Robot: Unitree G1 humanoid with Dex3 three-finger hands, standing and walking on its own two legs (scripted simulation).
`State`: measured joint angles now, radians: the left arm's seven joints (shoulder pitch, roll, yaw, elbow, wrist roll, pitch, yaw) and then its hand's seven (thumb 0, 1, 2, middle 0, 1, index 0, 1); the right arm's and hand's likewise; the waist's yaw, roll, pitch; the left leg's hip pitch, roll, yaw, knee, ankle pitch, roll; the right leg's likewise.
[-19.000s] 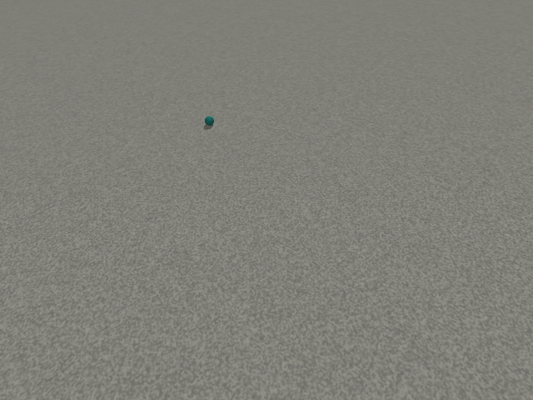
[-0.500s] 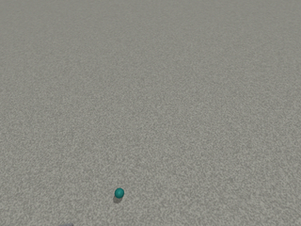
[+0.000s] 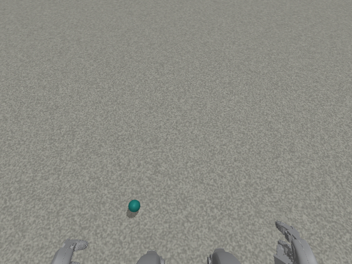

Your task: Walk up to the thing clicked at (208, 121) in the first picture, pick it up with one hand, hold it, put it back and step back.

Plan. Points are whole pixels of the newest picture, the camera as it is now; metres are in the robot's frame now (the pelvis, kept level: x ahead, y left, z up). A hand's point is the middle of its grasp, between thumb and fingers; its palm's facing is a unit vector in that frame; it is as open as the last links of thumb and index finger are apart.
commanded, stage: rise first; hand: left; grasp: from above
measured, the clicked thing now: (134, 205) +0.44 +0.25 -0.68
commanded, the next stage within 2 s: none
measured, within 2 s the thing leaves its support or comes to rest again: neither
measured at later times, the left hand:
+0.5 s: hand out of the picture +0.15 +0.28 -0.24, palm faces -0.34 -0.72 -0.61, open 14.1 cm
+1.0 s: hand (105, 227) +0.29 +0.31 -0.42, palm faces -0.48 -0.24 -0.85, open 13.7 cm
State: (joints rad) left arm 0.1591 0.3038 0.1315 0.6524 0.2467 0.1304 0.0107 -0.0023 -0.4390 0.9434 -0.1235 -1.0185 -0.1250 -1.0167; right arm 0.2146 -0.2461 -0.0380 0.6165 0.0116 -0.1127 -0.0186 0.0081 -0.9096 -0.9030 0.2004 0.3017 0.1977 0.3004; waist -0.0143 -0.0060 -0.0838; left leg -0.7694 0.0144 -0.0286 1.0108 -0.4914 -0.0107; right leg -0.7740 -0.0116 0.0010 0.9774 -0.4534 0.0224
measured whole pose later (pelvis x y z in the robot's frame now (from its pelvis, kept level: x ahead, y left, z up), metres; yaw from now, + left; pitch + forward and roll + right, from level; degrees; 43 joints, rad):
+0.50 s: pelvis -0.02 +0.00 -0.10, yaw +0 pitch +26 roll -2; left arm 0.13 0.39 0.11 0.53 0.46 0.10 0.04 0.00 -0.52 0.94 -0.08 -1.09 -0.09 -1.07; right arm 0.14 -0.26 -0.02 0.53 0.00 -0.19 0.01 0.01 -0.91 -0.90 0.20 0.30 0.20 0.30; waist -0.03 0.00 -0.18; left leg -1.30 0.00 -0.05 1.49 -0.65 -0.02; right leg -1.29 -0.02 -0.01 1.45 -0.61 0.02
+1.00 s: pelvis -0.09 +0.00 -0.29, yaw -2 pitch +33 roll -4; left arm -0.54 0.64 0.15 0.98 0.94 -0.26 0.12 0.00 -0.47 0.97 -0.13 -1.04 -0.13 -1.03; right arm 0.13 -0.28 -0.04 0.73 -0.03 -0.12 0.06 0.01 -0.90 -0.90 0.20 0.30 0.20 0.30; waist -0.06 0.01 -0.11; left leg -2.03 -0.01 -0.10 2.13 -0.69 -0.03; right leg -2.03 0.00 -0.03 2.07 -0.63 0.03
